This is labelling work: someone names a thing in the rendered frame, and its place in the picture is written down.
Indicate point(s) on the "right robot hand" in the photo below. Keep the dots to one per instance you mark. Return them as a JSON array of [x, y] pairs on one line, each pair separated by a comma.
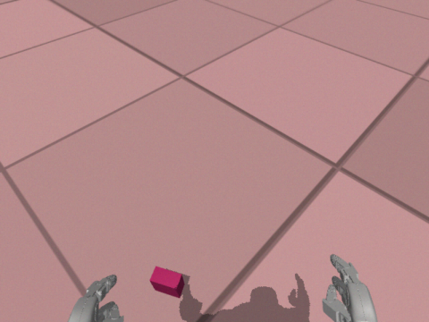
[[357, 303]]

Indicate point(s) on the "left robot hand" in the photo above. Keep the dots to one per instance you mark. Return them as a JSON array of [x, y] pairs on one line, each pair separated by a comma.
[[87, 309]]

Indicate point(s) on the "carton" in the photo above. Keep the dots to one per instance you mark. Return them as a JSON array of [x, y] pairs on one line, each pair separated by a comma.
[[167, 281]]

